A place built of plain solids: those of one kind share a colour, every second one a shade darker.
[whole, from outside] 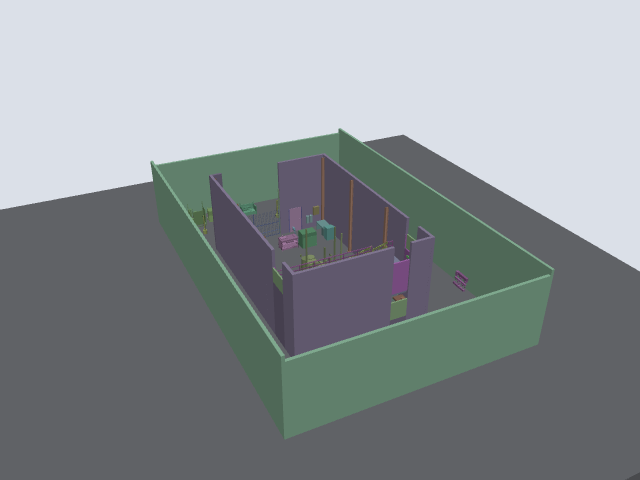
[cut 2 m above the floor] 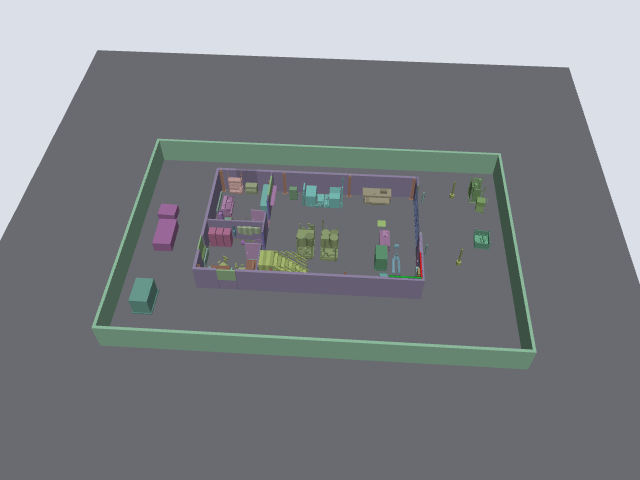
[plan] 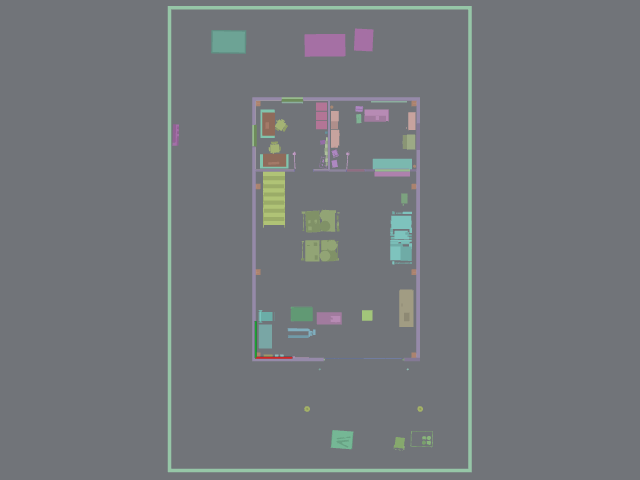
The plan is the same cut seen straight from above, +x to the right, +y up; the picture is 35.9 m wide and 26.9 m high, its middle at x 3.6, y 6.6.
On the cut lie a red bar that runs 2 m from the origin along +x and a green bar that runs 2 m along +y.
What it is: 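A works' own stores building on a factory's ground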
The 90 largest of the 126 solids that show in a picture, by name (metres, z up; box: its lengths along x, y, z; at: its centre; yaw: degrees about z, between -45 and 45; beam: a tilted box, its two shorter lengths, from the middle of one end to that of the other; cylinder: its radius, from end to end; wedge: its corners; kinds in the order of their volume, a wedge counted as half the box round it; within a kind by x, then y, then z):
{
 "yard_bound_1": {"box": [0.2, 26.13, 5.55], "at": [-4.83, 6.65, 2.73]},
 "yard_bound_2": {"box": [17.03, 0.2, 5.15], "at": [3.58, -6.32, 2.52]},
 "yard_bound_3": {"box": [17.03, 0.2, 5.15], "at": [3.58, 19.61, 2.52]},
 "yard_bound_4": {"box": [0.2, 26.13, 5.55], "at": [12.0, 6.65, 2.73]},
 "wall_1": {"box": [0.2, 10.7, 6.25], "at": [-0.1, 5.15, 3.08]},
 "wall_2": {"box": [0.2, 1.31, 6.25], "at": [-0.1, 11.15, 3.08]},
 "wall_3": {"box": [0.2, 1.16, 1.05], "at": [-0.1, 12.43, 0.47]},
 "wall_4": {"box": [0.2, 1.56, 6.25], "at": [-0.1, 13.82, 3.08]},
 "wall_5": {"box": [1.66, 0.2, 6.25], "at": [0.62, 14.5, 3.08]},
 "wall_6": {"box": [4.01, 0.2, 6.25], "at": [1.8, -0.1, 3.08]},
 "wall_7": {"box": [1.21, 0.2, 0.95], "at": [2.05, 14.5, 0.42]},
 "wall_8": {"box": [1.46, 0.2, 6.25], "at": [3.38, 14.5, 3.08]},
 "wall_9": {"box": [0.85, 0.06, 2.77], "at": [3.67, 10.47, 1.33]},
 "wall_10": {"box": [0.06, 3.9, 2.65], "at": [4.07, 12.45, 1.27]},
 "wall_11": {"box": [0.06, 3.9, 2.65], "at": [4.13, 12.45, 1.27]},
 "wall_12": {"box": [0.96, 0.06, 2.77], "at": [4.58, 10.47, 1.33]},
 "wall_13": {"box": [5.1, 0.2, 6.25], "at": [6.65, 14.5, 3.08]},
 "wall_14": {"box": [0.91, 0.2, 6.25], "at": [8.75, -0.1, 3.08]},
 "wall_15": {"box": [0.2, 10.7, 6.25], "at": [9.1, 5.15, 3.08]},
 "wall_16": {"box": [0.2, 1.16, 6.25], "at": [9.1, 11.07, 3.08]},
 "wall_17": {"box": [0.2, 1.51, 4.05], "at": [9.1, 12.4, 1.98]},
 "wall_18": {"box": [0.2, 1.46, 6.25], "at": [9.1, 13.88, 3.08]},
 "raised_floor_deck_1": {"box": [9.06, 4.02, 0.2], "at": [4.5, 12.42, 2.7]},
 "beyond_oil_tank_1": {"box": [1.96, 1.32, 0.13], "at": [-1.52, 17.7, 0.01], "yaw": -0.7},
 "beyond_oil_tank_2": {"box": [1.7, 1.17, 1.35], "at": [-1.52, 17.7, 0.62], "yaw": -0.7},
 "beyond_oil_tank_3": {"box": [1.8, 1.16, 1.4], "at": [-1.52, 17.7, 0.64], "yaw": -0.7},
 "stair_1": {"box": [1.24, 0.25, 0.25], "at": [1.02, 7.56, 0.07]},
 "stair_2": {"box": [1.24, 0.25, 0.45], "at": [1.02, 7.79, 0.17]},
 "stair_3": {"box": [1.24, 0.25, 0.65], "at": [1.02, 8.02, 0.28]},
 "stair_4": {"box": [1.24, 0.25, 0.85], "at": [1.02, 8.25, 0.38]},
 "stair_5": {"box": [1.24, 0.25, 1.05], "at": [1.02, 8.48, 0.47]},
 "stair_6": {"box": [1.24, 0.25, 1.25], "at": [1.02, 8.7, 0.57]},
 "stair_7": {"box": [1.24, 0.25, 1.45], "at": [1.02, 8.93, 0.68]},
 "stair_8": {"box": [1.24, 0.25, 1.65], "at": [1.02, 9.16, 0.78]},
 "stair_9": {"box": [1.24, 0.25, 1.85], "at": [1.02, 9.39, 0.88]},
 "stair_10": {"box": [1.24, 0.25, 2.05], "at": [1.02, 9.62, 0.97]},
 "stair_11": {"box": [1.24, 0.25, 2.25], "at": [1.02, 9.85, 1.07]},
 "stair_12": {"box": [1.24, 0.25, 2.45], "at": [1.02, 10.08, 1.18]},
 "stair_13": {"box": [1.24, 0.25, 2.65], "at": [1.02, 10.31, 1.27]},
 "beyond_pallets_1": {"box": [2.29, 1.26, 0.8], "at": [3.88, 17.51, 0.39], "yaw": 0.4},
 "beyond_pallets_2": {"box": [1.04, 1.24, 0.67], "at": [6.05, 17.81, 0.33], "yaw": -2.9},
 "rack1n_mid_1": {"box": [0.8, 1.2, 0.2], "at": [3.18, 5.99, 0.05]},
 "rack1n_mid_2": {"box": [0.78, 1.18, 0.2], "at": [3.2, 7.63, 0.05], "yaw": 2.6},
 "rack1n_mid_3": {"box": [0.33, 0.55, 0.95], "at": [3.84, 6.32, 0.55]},
 "rack1n_mid_4": {"cylinder": 0.3, "from": [3.87, 7.38, 0.14], "to": [3.87, 7.38, 1.02]},
 "rack1n_mid_5": {"cylinder": 0.3, "from": [3.88, 5.7, 0.14], "to": [3.88, 5.7, 1.02]},
 "rack1n_mid_6": {"cylinder": 0.3, "from": [3.88, 7.99, 0.14], "to": [3.88, 7.99, 1.02]},
 "rack1n_mid_7": {"box": [0.73, 1.13, 1.08], "at": [4.08, 7.67, 0.49]},
 "rack1n_mid_8": {"cylinder": 0.3, "from": [4.26, 6.3, 0.14], "to": [4.26, 6.3, 1.02]},
 "rack1n_mid_9": {"cylinder": 0.3, "from": [4.29, 5.7, 0.14], "to": [4.29, 5.7, 1.02]},
 "rack_mid_1": {"box": [1.2, 0.78, 1.05], "at": [8.14, 5.85, 0.47]},
 "rack_mid_2": {"box": [0.74, 0.47, 0.49], "at": [8.14, 6.88, 0.2]},
 "rack_mid_3": {"box": [1.12, 0.75, 1.12], "at": [8.15, 7.59, 0.51]},
 "rack_mid_4": {"box": [0.63, 0.8, 1.05], "at": [8.43, 5.84, 0.47]},
 "pallet_load_1": {"box": [1.21, 0.78, 1.29], "at": [2.59, 2.45, 0.59]},
 "filing_tall_1": {"box": [0.62, 0.47, 1.37], "at": [3.68, 13.05, 0.64]},
 "filing_tall_2": {"box": [0.62, 0.47, 1.37], "at": [3.68, 13.56, 0.64]},
 "filing_tall_3": {"box": [0.62, 0.47, 1.37], "at": [3.68, 14.07, 0.64]},
 "wall_over_deck_1": {"box": [4.16, 0.1, 2.22], "at": [2.05, 14.46, 3.89]},
 "window_pane_1": {"box": [0.1, 1.2, 1.01], "at": [-0.15, 12.4, 4.49]},
 "window_pane_2": {"box": [0.1, 1.2, 1.21], "at": [-0.15, 12.45, 1.59]},
 "window_pane_3": {"box": [1.2, 0.1, 1.31], "at": [2.05, 14.55, 1.54]},
 "window_pane_4": {"box": [2.0, 0.12, 1.01], "at": [7.65, 10.5, 1.49]},
 "window_pane_5": {"box": [0.1, 1.5, 1.01], "at": [9.15, 12.4, 4.49]},
 "packing_bench_1": {"box": [0.6, 1.0, 0.15], "at": [8.42, 2.79, 0.12]},
 "packing_bench_2": {"box": [0.8, 2.06, 0.17], "at": [8.44, 2.76, 0.89]},
 "packing_bench_3": {"box": [0.32, 0.49, 0.36], "at": [8.46, 2.29, 1.04]},
 "beyond_wheeled_bin_1": {"box": [0.48, 0.51, 1.08], "at": [8.07, -4.76, 0.48], "yaw": -7.6},
 "beyond_wheeled_bin_2": {"box": [0.53, 0.6, 0.4], "at": [8.07, -4.76, 0.82], "yaw": -7.6},
 "wheelie_bin_1": {"box": [0.62, 0.51, 1.12], "at": [0.62, 2.31, 0.51]},
 "roll_cab_1": {"box": [0.46, 0.85, 0.75], "at": [8.71, 12.09, 0.49]},
 "door_leaf_1": {"box": [0.044, 0.99, 2.14], "at": [2.18, 11.06, 1.02], "yaw": 2.7},
 "door_leaf_2": {"box": [1.0, 0.044, 2.15], "at": [2.5, 0.0, 1.02]},
 "door_leaf_3": {"box": [0.044, 0.99, 2.14], "at": [5.14, 11.06, 1.02], "yaw": -4.0},
 "packing_desk_1": {"box": [1.4, 0.7, 0.14], "at": [4.12, 2.21, 0.85]},
 "packing_desk_2": {"box": [1.23, 0.34, 0.13], "at": [6.69, 13.39, 0.88]},
 "packing_desk_3": {"box": [1.37, 0.24, 0.2], "at": [6.78, 13.79, 0.8]},
 "desk_load_lived_1": {"box": [0.72, 1.3, 0.12], "at": [0.72, 13.1, 0.79]},
 "desk_load_lived_2": {"box": [1.3, 0.72, 0.12], "at": [1.05, 11.07, 0.79]},
 "truck_charger_1": {"box": [0.36, 0.56, 0.98], "at": [8.33, 8.92, 0.59]},
 "shelving_bay_1": {"box": [0.45, 0.58, 0.22], "at": [4.43, 13.54, 1.26]},
 "shelving_bay_2": {"box": [0.47, 0.88, 0.17], "at": [4.44, 12.34, 1.24]},
 "shelving_bay_3": {"box": [0.4, 1.0, 0.17], "at": [8.75, 13.26, 1.24]},
 "desk_frame_1": {"box": [0.8, 1.6, 0.07], "at": [0.66, 13.12, 0.69]},
 "desk_frame_2": {"box": [1.6, 0.8, 0.07], "at": [1.03, 11.01, 0.69]},
 "radiator_1": {"box": [1.2, 0.1, 0.6], "at": [2.05, 14.31, 0.41]},
 "radiator_2": {"box": [2.02, 0.1, 0.36], "at": [7.46, 14.35, 0.13]},
 "beyond_stillage_1": {"box": [1.18, 0.98, 0.08], "at": [4.84, -4.59, 0.14], "yaw": -4.4},
 "desk_works_1": {"box": [0.75, 1.35, 0.07], "at": [0.54, 1.2, 0.7]},
 "distribution_board_1": {"box": [0.5, 0.18, 0.7], "at": [0.7, 0.09, 1.5]}
}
